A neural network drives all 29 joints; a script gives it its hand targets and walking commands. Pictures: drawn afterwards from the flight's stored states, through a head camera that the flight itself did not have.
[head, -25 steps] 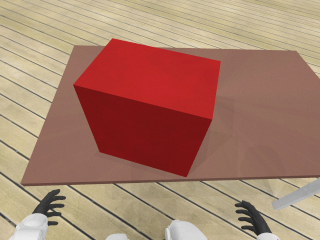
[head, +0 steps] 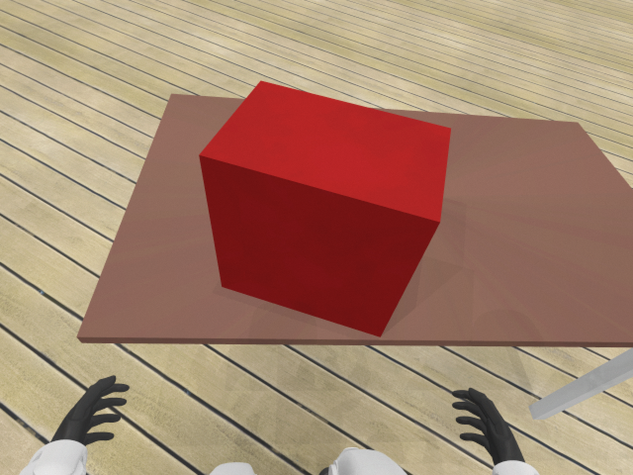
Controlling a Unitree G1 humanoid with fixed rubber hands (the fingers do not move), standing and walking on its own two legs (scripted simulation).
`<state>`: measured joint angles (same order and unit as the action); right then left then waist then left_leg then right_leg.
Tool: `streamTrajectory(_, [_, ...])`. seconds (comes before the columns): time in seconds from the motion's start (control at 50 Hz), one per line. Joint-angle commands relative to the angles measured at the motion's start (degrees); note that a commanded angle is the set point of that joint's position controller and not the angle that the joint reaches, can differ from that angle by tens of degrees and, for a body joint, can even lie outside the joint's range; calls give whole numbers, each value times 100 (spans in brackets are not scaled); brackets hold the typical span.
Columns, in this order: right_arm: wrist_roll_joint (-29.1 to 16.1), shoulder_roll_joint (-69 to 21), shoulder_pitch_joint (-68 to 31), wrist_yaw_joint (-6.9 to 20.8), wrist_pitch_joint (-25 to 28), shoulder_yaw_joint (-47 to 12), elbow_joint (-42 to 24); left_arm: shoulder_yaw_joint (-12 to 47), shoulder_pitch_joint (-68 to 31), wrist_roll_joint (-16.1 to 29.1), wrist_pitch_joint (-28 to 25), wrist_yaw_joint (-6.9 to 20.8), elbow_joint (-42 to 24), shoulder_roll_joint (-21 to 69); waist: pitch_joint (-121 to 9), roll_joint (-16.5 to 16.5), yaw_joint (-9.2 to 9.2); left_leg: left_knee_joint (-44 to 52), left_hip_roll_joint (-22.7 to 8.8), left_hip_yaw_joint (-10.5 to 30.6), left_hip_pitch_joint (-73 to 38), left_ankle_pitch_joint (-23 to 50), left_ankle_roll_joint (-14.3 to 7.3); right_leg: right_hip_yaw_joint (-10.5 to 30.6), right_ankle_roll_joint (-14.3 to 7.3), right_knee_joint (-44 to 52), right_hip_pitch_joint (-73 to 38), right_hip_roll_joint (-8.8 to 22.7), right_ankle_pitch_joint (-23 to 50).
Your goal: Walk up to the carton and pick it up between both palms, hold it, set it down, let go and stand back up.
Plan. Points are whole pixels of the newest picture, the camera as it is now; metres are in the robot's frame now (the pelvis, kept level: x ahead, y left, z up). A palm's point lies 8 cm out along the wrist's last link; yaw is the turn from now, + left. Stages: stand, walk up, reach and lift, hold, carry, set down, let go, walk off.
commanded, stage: reach and lift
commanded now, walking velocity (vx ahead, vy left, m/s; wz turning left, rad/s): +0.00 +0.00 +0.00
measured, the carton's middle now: (323, 216) +0.47 -0.03 +0.03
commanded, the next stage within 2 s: none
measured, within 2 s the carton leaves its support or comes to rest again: neither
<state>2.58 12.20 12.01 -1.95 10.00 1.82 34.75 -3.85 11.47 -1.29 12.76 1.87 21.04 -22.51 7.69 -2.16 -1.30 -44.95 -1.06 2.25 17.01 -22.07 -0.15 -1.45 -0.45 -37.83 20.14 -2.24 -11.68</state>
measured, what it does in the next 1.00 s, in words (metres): stands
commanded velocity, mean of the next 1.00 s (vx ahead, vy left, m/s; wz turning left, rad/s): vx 0.00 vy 0.00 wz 0.00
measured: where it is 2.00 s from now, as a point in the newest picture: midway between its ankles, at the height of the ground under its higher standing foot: outside the picture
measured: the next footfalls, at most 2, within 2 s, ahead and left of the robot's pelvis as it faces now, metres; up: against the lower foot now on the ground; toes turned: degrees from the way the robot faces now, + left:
none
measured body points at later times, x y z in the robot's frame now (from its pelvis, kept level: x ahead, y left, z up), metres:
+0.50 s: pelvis -0.02 +0.00 +0.01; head -0.04 +0.02 +0.46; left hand +0.20 +0.27 -0.01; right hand +0.18 -0.22 +0.00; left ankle +0.00 +0.09 -0.71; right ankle +0.08 -0.11 -0.71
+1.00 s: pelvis +0.01 +0.00 +0.01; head +0.00 +0.02 +0.46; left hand +0.21 +0.24 +0.00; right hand +0.21 -0.21 +0.02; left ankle +0.00 +0.09 -0.71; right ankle +0.06 -0.11 -0.71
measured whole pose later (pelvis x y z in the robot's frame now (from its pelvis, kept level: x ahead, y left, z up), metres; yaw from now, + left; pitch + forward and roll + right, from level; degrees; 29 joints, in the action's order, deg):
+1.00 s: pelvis +0.01 +0.00 +0.01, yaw +2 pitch -5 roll -2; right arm -6.9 5.1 16.5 -9.1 7.7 1.8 12.4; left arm 3.7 14.5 14.9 -11.3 5.9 17.6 -22.4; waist 3.3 -0.4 -0.5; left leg -40.3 1.1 2.2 12.3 -22.9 -2.2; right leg -2.1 -1.4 -34.5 14.6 -2.9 -14.9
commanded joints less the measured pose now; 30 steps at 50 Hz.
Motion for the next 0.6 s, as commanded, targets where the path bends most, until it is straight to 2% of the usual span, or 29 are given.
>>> streamTrajectory(0.0, [-458,1256,-98,-39,289,990,-1111,-173,-668,-179,-556,-49,-683,-160,-1215,2331,67,3764,-1199,-235,5592,-2540,-1169,-324,352,-1044,-6694,-832,1055])
streamTrajectory(0.04, [-478,1248,-139,-42,265,980,-1194,-232,-747,-174,-652,-20,-449,-190,-1145,2267,123,3768,-1206,-273,6005,-2609,-1239,-226,397,-1079,-6993,-825,1023])
streamTrajectory(0.06, [-470,1201,-194,-68,262,954,-1266,-246,-841,-133,-699,19,-316,-262,-1113,2062,125,3686,-1159,-309,6068,-2645,-1272,-89,419,-995,-6992,-760,746])
streamTrajectory(0.1, [-433,949,-141,-133,209,832,-1288,-304,-874,31,-749,115,-39,-424,-890,1568,133,3426,-900,-431,5416,-2192,-1105,246,380,-481,-6274,-454,-62])
streamTrajectory(0.18, [-288,25,-48,-423,-41,368,-1806,-201,-1270,711,-978,395,133,-959,-772,-9,91,2342,-285,-664,2984,-991,-623,1177,192,1084,-3816,502,-2634])
streamTrajectory(0.22, [-453,-406,324,-644,-183,-95,-2313,-229,-1581,1100,-1062,527,3,-1451,-634,-1323,107,1072,504,-669,417,237,-203,1998,-216,2476,-1131,1441,-4274])
streamTrajectory(0.24, [-559,-449,443,-765,-277,-299,-2639,-332,-1817,1223,-1093,563,-53,-1688,-605,-1526,73,827,659,-533,-338,467,-137,2228,-258,2816,-347,1716,-4491])
streamTrajectory(0.26, [-633,-473,547,-862,-340,-392,-2826,-440,-1988,1231,-1108,579,-190,-1750,-649,-1437,44,720,682,-488,-745,603,-92,2269,-296,2949,-1,1808,-4487])
streamTrajectory(0.3, [-721,-630,593,-975,-536,-420,-3008,-535,-2151,1255,-1236,606,-441,-1826,-707,-984,21,756,626,-491,-1036,530,-35,2237,-363,3043,209,1819,-4608])
streamTrajectory(0.34, [-797,-586,620,-992,-666,-274,-3123,-497,-2023,1224,-1233,588,-731,-1800,-633,-573,51,857,539,-394,-1342,471,-41,1980,-545,2953,403,1719,-4418])
streamTrajectory(0.36, [-823,-542,565,-962,-706,-126,-3184,-418,-1865,1219,-1213,537,-938,-1714,-594,-320,81,1034,442,-270,-1305,302,-68,1765,-630,2738,288,1584,-4023])
streamTrajectory(0.38, [-846,-448,419,-913,-739,34,-3194,-322,-1619,1257,-1204,477,-1033,-1559,-486,5,134,1483,255,-121,-872,-166,-124,1402,-568,2347,-191,1278,-3294])
streamTrajectory(0.4, [-836,-299,212,-842,-774,235,-3162,-171,-1474,1261,-1227,386,-1180,-1341,-455,628,112,2173,-120,81,136,-922,-273,921,-375,1702,-1287,756,-2275])
streamTrajectory(0.42, [-830,-84,-49,-755,-778,415,-2998,-45,-1204,1221,-1289,322,-1163,-1007,-501,1376,110,3050,-625,237,1699,-1752,-525,414,-65,886,-2967,104,-1050])
streamTrajectory(0.44, [-928,235,-105,-720,-710,499,-2709,-41,-885,982,-1400,339,-1080,-729,-515,1860,66,3493,-950,352,3086,-2126,-753,174,55,214,-4426,-290,-45])
streamTrajectory(0.46, [-960,370,-142,-697,-642,464,-2495,-31,-751,849,-1514,376,-892,-587,-552,1888,98,3594,-1064,376,3579,-1980,-846,173,113,-25,-4981,-413,238])
streamTrajectory(0.48, [-1045,442,-153,-677,-548,473,-2409,-7,-643,827,-1603,395,-874,-591,-639,1817,79,3518,-1051,368,3580,-1677,-825,158,154,-85,-5102,-442,368])
streamTrajectory(0.5, [-1146,505,-232,-643,-451,466,-2397,99,-689,848,-1665,394,-956,-612,-727,1879,66,3484,-1041,439,3415,-1578,-752,105,160,-116,-5063,-451,437])
streamTrajectory(0.52, [-1200,526,-337,-615,-350,505,-2481,230,-743,920,-1757,398,-968,-602,-803,1963,48,3479,-1079,528,3461,-1776,-707,63,168,-189,-5093,-453,449])
streamTrajectory(0.54, [-1211,612,-417,-536,-236,667,-2506,467,-702,1015,-1828,319,-1084,-394,-806,2173,-58,3532,-1158,716,3380,-1752,-604,-21,165,-280,-4902,-511,527])
streamTrajectory(0.58, [-1240,513,-421,-530,17,750,-2683,565,-696,1258,-1992,312,-1131,-514,-850,1763,-113,3211,-995,636,2926,-1113,-423,62,133,-36,-4490,-337,547])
